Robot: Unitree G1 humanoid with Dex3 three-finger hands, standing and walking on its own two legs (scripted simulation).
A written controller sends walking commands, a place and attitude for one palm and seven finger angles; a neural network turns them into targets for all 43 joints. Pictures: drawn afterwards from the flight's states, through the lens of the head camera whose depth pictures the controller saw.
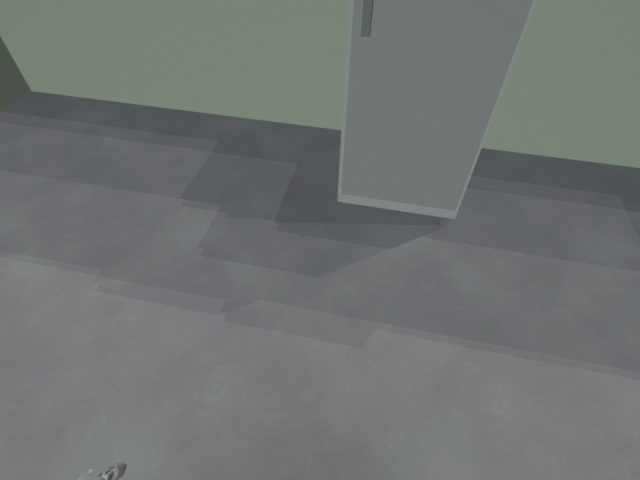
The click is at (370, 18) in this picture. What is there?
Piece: fridge door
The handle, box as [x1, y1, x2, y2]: [361, 0, 372, 36]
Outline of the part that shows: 372,0 363,1 361,36 369,35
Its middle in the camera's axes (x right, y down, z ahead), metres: +0.14 -0.77 +1.07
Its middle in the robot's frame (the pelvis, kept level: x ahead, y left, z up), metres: +1.34 -0.08 +0.21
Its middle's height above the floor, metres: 0.98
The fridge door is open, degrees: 0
